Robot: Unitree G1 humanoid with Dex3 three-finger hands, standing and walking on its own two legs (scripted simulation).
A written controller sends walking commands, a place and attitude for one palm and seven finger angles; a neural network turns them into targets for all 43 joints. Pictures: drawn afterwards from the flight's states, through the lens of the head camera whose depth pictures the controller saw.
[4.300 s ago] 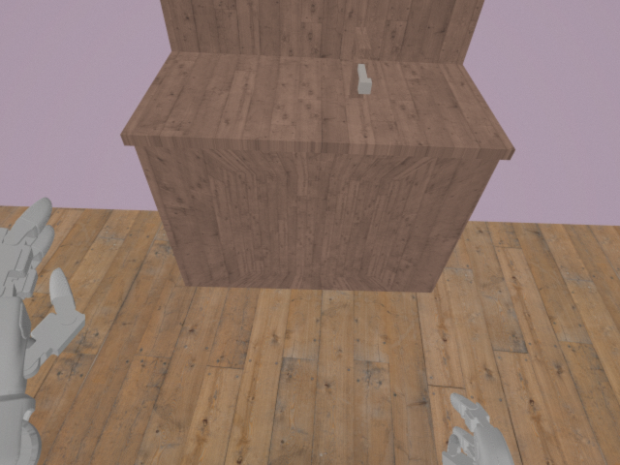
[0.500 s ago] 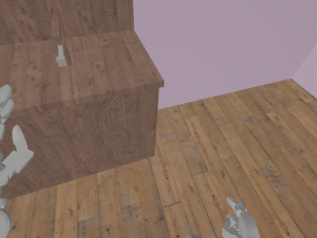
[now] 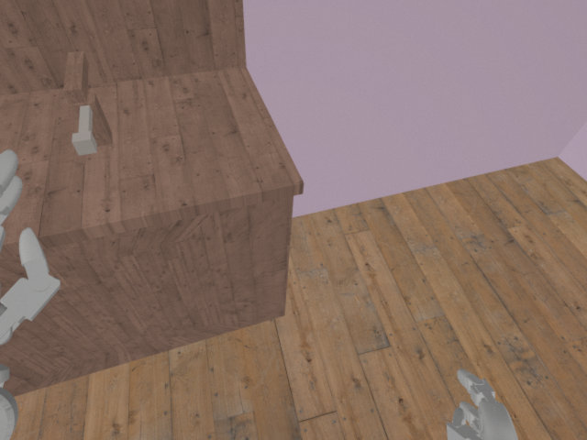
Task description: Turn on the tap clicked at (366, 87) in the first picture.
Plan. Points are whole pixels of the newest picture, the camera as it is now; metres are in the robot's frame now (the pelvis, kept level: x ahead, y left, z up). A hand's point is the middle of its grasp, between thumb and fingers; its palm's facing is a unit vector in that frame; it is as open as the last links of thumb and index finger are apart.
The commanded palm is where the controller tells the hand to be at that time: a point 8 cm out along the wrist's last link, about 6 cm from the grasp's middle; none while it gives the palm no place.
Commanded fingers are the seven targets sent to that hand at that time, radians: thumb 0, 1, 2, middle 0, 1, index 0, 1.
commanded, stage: take the last steps up to it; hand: left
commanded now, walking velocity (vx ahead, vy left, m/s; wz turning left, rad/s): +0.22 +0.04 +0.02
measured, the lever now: (84, 143) +0.53 +0.39 +0.08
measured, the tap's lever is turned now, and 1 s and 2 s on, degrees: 0 0 0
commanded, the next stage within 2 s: come to a stop and stand still in 0.30 s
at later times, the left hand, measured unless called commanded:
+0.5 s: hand (137, 201) +0.32 +0.21 +0.18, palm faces +0.40 -0.81 -0.44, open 7.4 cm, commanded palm +0.26 +0.25 +0.19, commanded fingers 0.00 0.90 0.90 -0.20 -0.30 -0.20 -0.30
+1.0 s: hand (165, 206) +0.32 +0.17 +0.17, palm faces +0.38 -0.82 -0.43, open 7.4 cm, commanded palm +0.27 +0.22 +0.19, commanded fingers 0.00 0.90 0.90 -0.20 -0.30 -0.20 -0.30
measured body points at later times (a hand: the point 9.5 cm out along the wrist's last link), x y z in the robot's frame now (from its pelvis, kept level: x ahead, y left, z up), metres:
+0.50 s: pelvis +0.10 -0.03 +0.01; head +0.15 -0.04 +0.46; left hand +0.30 +0.25 +0.20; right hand +0.27 -0.27 -0.09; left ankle +0.11 +0.10 -0.69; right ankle +0.10 -0.12 -0.73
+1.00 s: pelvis +0.11 -0.06 +0.01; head +0.13 -0.08 +0.46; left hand +0.29 +0.22 +0.20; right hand +0.28 -0.27 -0.09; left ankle +0.11 +0.08 -0.70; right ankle +0.11 -0.13 -0.73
